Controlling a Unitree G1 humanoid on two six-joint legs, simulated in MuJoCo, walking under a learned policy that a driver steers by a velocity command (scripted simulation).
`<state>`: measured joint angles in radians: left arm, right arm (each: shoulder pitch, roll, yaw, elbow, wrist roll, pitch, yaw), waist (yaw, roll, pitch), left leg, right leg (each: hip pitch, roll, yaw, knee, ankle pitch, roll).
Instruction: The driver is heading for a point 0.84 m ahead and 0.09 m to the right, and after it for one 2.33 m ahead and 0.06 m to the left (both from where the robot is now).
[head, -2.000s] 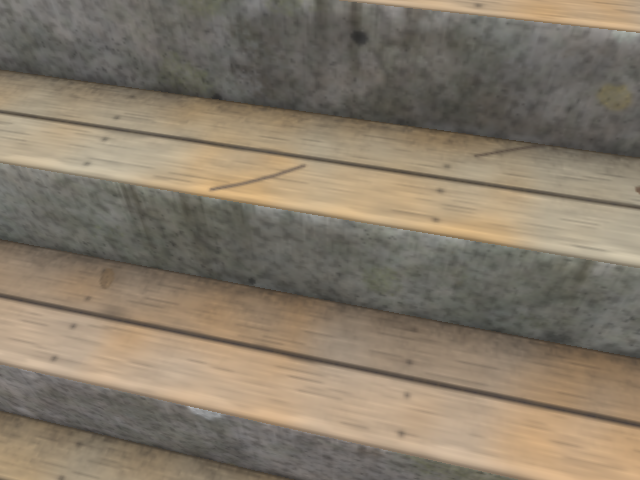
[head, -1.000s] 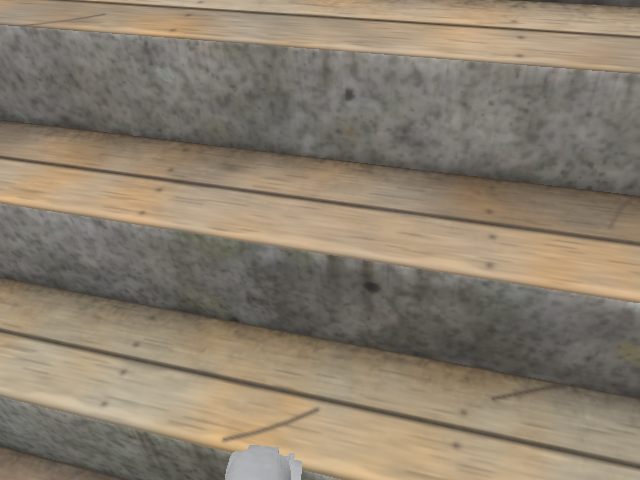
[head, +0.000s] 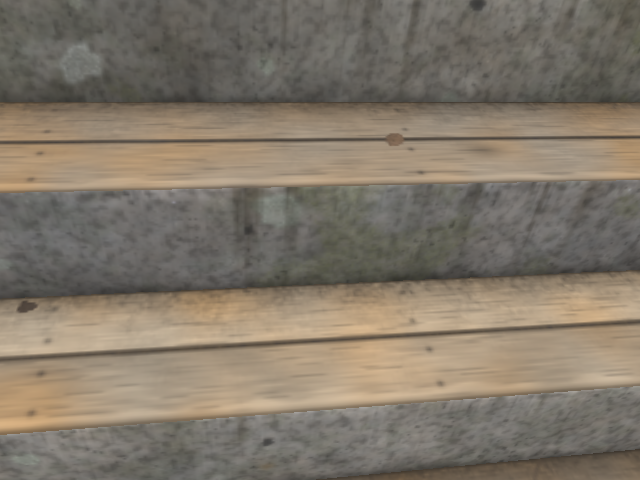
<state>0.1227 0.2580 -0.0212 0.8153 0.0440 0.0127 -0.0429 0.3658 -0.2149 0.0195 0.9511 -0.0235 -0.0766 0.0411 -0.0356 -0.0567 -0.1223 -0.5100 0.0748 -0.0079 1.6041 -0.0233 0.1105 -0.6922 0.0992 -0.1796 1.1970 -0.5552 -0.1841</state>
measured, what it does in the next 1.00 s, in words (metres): climbs, turning right: left foot 0.21 m higher, then right foot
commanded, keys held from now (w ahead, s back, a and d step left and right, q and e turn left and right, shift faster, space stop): w+e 0.22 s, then w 0.14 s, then no key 0.64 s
